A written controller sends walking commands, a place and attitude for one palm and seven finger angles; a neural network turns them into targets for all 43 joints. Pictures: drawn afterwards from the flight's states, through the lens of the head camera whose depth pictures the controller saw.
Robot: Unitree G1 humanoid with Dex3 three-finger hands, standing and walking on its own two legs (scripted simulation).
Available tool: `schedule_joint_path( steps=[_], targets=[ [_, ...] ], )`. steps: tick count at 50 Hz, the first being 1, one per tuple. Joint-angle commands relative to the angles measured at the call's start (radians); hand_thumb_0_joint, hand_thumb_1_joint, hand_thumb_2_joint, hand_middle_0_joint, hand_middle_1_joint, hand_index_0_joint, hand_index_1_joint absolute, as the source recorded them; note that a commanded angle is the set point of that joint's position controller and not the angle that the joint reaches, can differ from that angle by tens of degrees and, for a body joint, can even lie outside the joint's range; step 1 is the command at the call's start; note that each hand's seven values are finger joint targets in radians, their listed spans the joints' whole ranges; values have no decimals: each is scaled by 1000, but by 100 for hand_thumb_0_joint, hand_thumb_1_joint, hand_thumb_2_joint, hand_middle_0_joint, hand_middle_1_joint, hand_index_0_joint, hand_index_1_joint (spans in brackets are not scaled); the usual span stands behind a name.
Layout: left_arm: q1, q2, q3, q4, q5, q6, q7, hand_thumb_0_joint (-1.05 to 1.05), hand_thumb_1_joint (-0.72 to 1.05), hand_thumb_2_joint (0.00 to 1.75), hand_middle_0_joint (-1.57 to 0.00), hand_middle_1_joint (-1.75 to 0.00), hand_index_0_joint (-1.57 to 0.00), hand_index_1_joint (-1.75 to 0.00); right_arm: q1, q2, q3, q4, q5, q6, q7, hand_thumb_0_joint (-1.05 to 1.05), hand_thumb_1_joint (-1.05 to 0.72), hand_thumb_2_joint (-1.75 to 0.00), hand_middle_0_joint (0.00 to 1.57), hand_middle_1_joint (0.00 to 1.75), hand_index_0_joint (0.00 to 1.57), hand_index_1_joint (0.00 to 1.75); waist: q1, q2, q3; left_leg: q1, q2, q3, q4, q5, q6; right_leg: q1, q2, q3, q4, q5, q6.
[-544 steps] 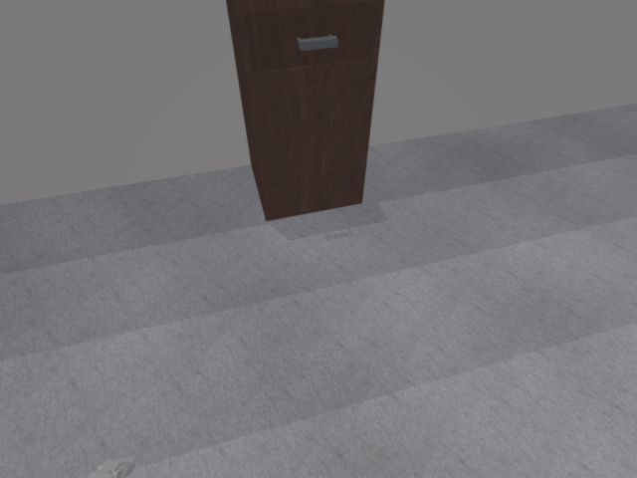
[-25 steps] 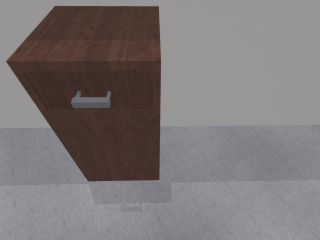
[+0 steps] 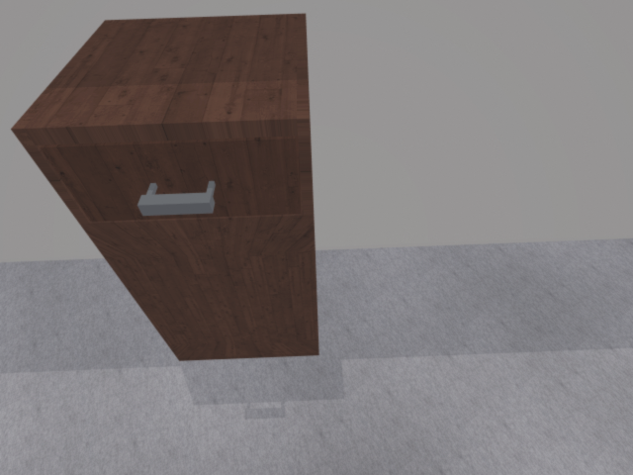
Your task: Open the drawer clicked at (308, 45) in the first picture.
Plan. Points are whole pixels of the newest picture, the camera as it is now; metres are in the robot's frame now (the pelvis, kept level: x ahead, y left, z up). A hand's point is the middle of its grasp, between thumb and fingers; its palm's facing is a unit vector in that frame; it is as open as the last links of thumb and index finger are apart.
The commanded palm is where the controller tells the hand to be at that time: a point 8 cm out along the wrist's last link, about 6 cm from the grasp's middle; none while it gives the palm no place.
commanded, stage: shuffle to correct the standing spot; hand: left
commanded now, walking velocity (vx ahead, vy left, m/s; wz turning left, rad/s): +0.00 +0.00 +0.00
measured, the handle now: (179, 195) +0.55 +0.28 +0.01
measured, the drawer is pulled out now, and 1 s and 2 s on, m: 0.00 0.00 0.00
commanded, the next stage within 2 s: come to a stop and stand still in 0.32 s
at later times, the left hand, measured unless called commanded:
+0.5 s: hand out of the picture +0.02 +0.21 -0.18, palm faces +0.12 -0.98 -0.18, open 7.4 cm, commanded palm none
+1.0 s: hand out of the picture +0.13 +0.20 -0.17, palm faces +0.12 -0.97 -0.23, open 7.2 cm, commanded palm none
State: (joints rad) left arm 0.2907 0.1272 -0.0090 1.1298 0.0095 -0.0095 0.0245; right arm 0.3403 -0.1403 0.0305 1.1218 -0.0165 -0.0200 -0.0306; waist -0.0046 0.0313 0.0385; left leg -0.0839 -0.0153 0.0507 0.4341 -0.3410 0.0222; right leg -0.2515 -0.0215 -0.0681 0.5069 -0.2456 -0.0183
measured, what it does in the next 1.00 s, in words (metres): steps on the spot: right foot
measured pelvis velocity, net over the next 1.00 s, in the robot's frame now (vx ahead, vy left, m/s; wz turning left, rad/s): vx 0.07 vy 0.01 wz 0.09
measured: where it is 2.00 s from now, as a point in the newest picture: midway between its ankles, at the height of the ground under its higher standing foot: outside the picture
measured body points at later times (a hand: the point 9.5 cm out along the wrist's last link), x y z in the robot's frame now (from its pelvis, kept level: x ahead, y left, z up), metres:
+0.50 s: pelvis +0.04 +0.03 +0.00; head +0.05 +0.04 +0.44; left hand +0.02 +0.26 -0.17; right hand +0.03 -0.19 -0.16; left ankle -0.01 +0.11 -0.74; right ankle +0.02 -0.08 -0.67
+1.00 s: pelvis +0.07 +0.01 +0.00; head +0.11 +0.00 +0.44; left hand +0.12 +0.25 -0.15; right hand +0.14 -0.22 -0.16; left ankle +0.03 +0.14 -0.70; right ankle +0.11 -0.08 -0.74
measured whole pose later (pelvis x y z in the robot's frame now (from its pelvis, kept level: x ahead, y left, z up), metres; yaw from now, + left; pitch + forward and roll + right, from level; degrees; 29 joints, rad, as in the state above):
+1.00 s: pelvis +0.07 +0.01 +0.00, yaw +5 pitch +1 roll +2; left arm 0.17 0.16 0.05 0.97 0.03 0.01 0.03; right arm 0.19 -0.17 -0.05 1.02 -0.01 0.04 -0.02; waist 0.00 -0.02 0.08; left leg -0.38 0.00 0.02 0.86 -0.49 -0.03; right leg -0.34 -0.03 -0.06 0.57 -0.24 -0.05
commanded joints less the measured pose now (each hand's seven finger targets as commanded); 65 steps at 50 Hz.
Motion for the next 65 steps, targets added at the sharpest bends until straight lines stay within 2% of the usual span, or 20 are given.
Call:
schedule_joint_path(
  steps=[1, 7, 12, 14, 17, 19, 20, 24, 28, 32, 35, 36, 38, 39, 44, 52, 53, 55, 62, 65],
  targets=[
    [52, 93, 14, -28, -5, -18, 9, 0, 90, 90, -20, -30, -20, -30, 79, -75, -16, -7, 4, -17, -11, 0, -90, -90, 20, 30, 20, 30, 3, -33, 28, -131, 111, -84, -93, 186, 22, 107, -89, 106, -64, 206, -39],
    [77, 126, 36, -36, 5, -14, 6, 0, 90, 90, -20, -30, -20, -30, 89, -70, -21, -7, 0, 0, -3, 0, -90, -90, 20, 30, 20, 30, 19, -62, 68, -226, 59, -46, 4, -24, 23, 91, -136, 171, -104, -87, -71],
    [152, 184, 89, -61, 19, -13, 15, 0, 90, 90, -20, -30, -20, -30, 14, -75, -40, -74, -4, 11, 9, 0, -90, -90, 20, 30, 20, 30, 61, -179, 80, -429, 54, -32, 398, -191, 15, 104, -361, 417, -289, -236, -207],
    [110, 186, 92, -78, 24, -19, 13, 0, 90, 90, -20, -30, -20, -30, 16, -65, -46, -83, -1, 3, 21, 0, -90, -90, 20, 30, 20, 30, 37, -127, 48, -371, 79, -50, 352, -189, 17, 64, -362, 339, -243, -128, -204],
    [-7, 154, 85, -115, 20, -4, 5, 0, 90, 90, -20, -30, -20, -30, 192, -29, -42, -24, -4, -4, 22, 0, -90, -90, 20, 30, 20, 30, -54, -47, 23, 5, 32, 11, 47, 26, 4, -225, -201, 89, -51, -257, -97],
    [-56, 61, 67, -174, 16, 8, -4, 0, 90, 90, -20, -30, -20, -30, 291, -163, -72, -19, -23, -9, 9, 0, -90, -90, 20, 30, 20, 30, -87, 370, 77, -6, 326, -469, -254, -157, 135, -450, 22, -91, 436, -400, -4],
    [-78, 79, 68, -187, 20, 3, -7, 0, 90, 90, -20, -30, -20, -30, 262, -174, -74, -36, -19, -2, 4, 0, -90, -90, 20, 30, 20, 30, -78, 237, 89, -33, 368, -492, -262, -135, 210, -460, -22, -2, 549, -350, -30],
    [-37, 35, 56, -132, 19, -9, -23, 0, 90, 90, -20, -30, -20, -30, 120, -99, -42, -84, -17, -44, -7, 0, -90, -90, 20, 30, 20, 30, -3, -10, 82, -83, 290, -290, -196, 378, 197, -383, -69, 36, 617, -117, -7],
    [-12, 18, 41, -111, 3, 1, -9, 0, 90, 90, -20, -30, -20, -30, 118, -93, -26, -63, -11, -59, -28, 0, -90, -90, 20, 30, 20, 30, 10, 34, 2, -5, 249, -120, -97, 995, 151, -241, -44, 32, 414, -61, 19],
    [-55, 58, 45, -136, 0, 7, 3, 0, 90, 90, -20, -30, -20, -30, 101, -116, -47, -57, -9, -30, -32, 0, -90, -90, 20, 30, 20, 30, -10, 97, -15, 59, 262, -105, -38, 1054, 126, -159, -17, 4, 181, -68, 13],
    [-8, 100, 58, -145, 3, 0, 5, 0, 90, 90, -20, -30, -20, -30, 86, -129, -70, -68, -1, -9, -28, 0, -90, -90, 20, 30, 20, 30, 18, 66, -39, 53, 229, -91, 65, 944, 82, -57, -14, 10, 8, 82, 8],
    [25, 130, 65, -136, 7, -7, 9, 0, 90, 90, -20, -30, -20, -30, 86, -113, -72, -75, 5, -7, -25, 0, -90, -90, 20, 30, 20, 30, 25, 0, -66, -26, 189, -73, 123, 813, 50, 53, -46, 62, -12, 364, -6],
    [98, 217, 81, -119, 9, -18, 17, 0, 90, 90, -20, -30, -20, -30, 114, -66, -81, -90, 18, 2, -16, 0, -90, -90, 20, 30, 20, 30, 28, -204, -171, -268, 20, -1, 342, 10, -15, 282, -323, 296, 58, 1065, -172],
    [120, 216, 75, -118, 8, -17, 19, 0, 90, 90, -20, -30, -20, -30, 68, -47, -80, -101, 21, 7, -19, 0, -90, -90, 20, 30, 20, 30, 50, -219, -171, -296, -2, -24, 477, -303, -25, 259, -396, 326, 2, 1158, -251],
    [-27, 170, 74, -180, 14, 0, 23, 0, 90, 90, -20, -30, -20, -30, -24, -35, -83, -111, 14, 45, 1, 0, -90, -90, 20, 30, 20, 30, 15, -186, -91, -315, 17, -50, 599, -195, -47, 53, -274, 215, -97, 711, -210],
    [-65, 201, 94, -209, 12, 23, 11, 0, 90, 90, -20, -30, -20, -30, 45, -41, -75, -114, 8, 28, 9, 0, -90, -90, 20, 30, 20, 30, -22, -144, -93, -33, -1, 10, 35, 98, -39, -103, -183, 204, -63, 124, -105],
    [-65, 173, 84, -213, 7, 28, 8, 0, 90, 90, -20, -30, -20, -30, 59, -72, -78, -111, 7, 20, 6, 0, -90, -90, 20, 30, 20, 30, -25, -58, -84, 2, 51, -34, -25, 124, -21, -136, -128, 164, -9, 19, -67],
    [-61, 100, 66, -229, -1, 39, 3, 0, 90, 90, -20, -30, -20, -30, -28, -169, -85, -164, -12, 15, 0, 0, -90, -90, 20, 30, 20, 30, 4, 215, 11, -210, 331, -353, -201, 161, 123, -151, -6, 28, 173, -224, 6],
    [21, 70, 43, -152, 7, 22, -9, 0, 90, 90, -20, -30, -20, -30, -106, -137, -62, -160, -9, 4, -10, 0, -90, -90, 20, 30, 20, 30, 44, 65, -2, -198, 207, -168, -115, 257, 109, -4, -24, 57, 78, -95, 15],
    [51, 129, 38, -122, 6, -8, -1, 0, 90, 90, -20, -30, -20, -30, -66, -102, -58, -142, 9, -1, -5, 0, -90, -90, 20, 30, 20, 30, 12, -110, -62, -142, 95, -81, 8, 216, 16, 65, -127, 212, -117, 213, -22]
  ],
)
